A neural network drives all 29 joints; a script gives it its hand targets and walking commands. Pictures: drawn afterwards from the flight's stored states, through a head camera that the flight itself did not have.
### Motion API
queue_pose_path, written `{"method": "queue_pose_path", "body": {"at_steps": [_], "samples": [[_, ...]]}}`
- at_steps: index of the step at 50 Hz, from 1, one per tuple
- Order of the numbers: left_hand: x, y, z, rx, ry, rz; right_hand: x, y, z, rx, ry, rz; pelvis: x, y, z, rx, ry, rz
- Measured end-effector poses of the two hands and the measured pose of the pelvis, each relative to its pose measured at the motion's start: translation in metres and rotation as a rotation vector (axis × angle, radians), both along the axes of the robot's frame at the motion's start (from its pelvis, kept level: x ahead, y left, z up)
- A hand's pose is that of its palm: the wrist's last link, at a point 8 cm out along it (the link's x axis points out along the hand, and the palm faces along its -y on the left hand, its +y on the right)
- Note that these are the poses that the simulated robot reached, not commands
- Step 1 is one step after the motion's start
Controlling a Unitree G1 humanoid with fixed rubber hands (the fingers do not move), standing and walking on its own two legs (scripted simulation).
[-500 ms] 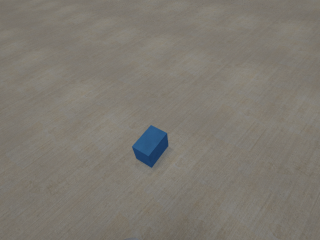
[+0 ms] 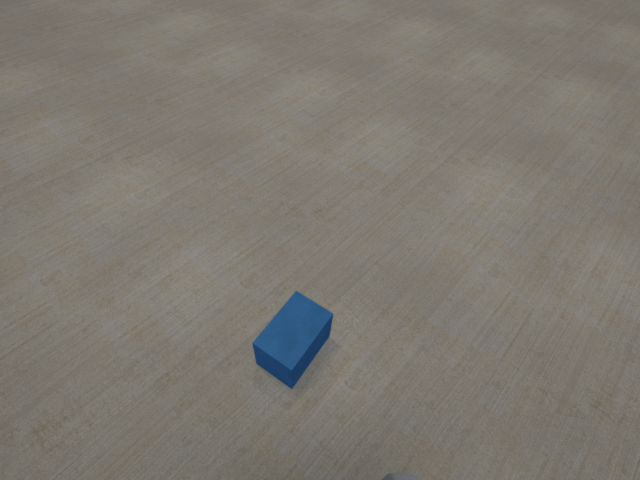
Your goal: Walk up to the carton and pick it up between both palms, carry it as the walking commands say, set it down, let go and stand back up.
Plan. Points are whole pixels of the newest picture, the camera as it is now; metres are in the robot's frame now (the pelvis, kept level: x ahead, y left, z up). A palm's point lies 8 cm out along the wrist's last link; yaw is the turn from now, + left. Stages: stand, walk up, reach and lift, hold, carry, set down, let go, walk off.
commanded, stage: walk up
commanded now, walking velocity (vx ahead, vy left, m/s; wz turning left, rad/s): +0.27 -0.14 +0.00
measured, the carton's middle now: (294, 339) +0.61 +0.05 -0.69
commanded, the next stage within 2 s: none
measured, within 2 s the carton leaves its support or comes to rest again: neither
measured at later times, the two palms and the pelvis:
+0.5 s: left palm out of the picture +0.16 +0.18 -0.11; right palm out of the picture +0.13 -0.29 -0.15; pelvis +0.14 -0.06 +0.01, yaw +0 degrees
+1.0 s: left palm out of the picture +0.14 +0.25 -0.15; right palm (478, 420) +0.23 -0.22 -0.12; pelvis +0.15 +0.01 +0.00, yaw +1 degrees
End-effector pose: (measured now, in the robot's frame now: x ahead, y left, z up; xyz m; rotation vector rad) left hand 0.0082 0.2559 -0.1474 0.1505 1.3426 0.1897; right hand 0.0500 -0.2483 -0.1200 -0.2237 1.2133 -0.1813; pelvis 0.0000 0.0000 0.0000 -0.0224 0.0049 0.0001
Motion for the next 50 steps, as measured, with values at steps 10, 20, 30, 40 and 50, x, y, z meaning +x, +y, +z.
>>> {"method": "queue_pose_path", "body": {"at_steps": [10, 20, 30, 40, 50], "samples": [[0.148, -0.044, 0.015, -0.066, -0.174, -0.108, -0.05, -0.007, 0.004, 0.021, 0.203, -0.145, 0.059, -0.018, 0.009, 0.002, -0.024, 0.005], [0.187, -0.083, 0.029, 0.044, -0.19, -0.074, 0.018, -0.035, -0.036, 0.131, 0.251, -0.108, 0.121, -0.06, 0.0, 0.061, -0.011, 0.016], [0.13, -0.072, 0.037, 0.105, -0.001, 0.037, 0.123, -0.047, -0.033, 0.117, 0.154, -0.006, 0.141, -0.06, 0.008, 0.078, -0.005, 0.012], [0.111, -0.027, 0.017, 0.055, 0.047, 0.085, 0.206, -0.018, -0.009, 0.036, -0.033, 0.083, 0.146, -0.019, 0.002, 0.035, -0.001, 0.025], [0.13, -0.008, 0.0, -0.033, 0.047, 0.034, 0.176, 0.028, 0.001, 0.02, -0.014, 0.036, 0.151, 0.011, 0.005, 0.021, -0.019, 0.021]]}}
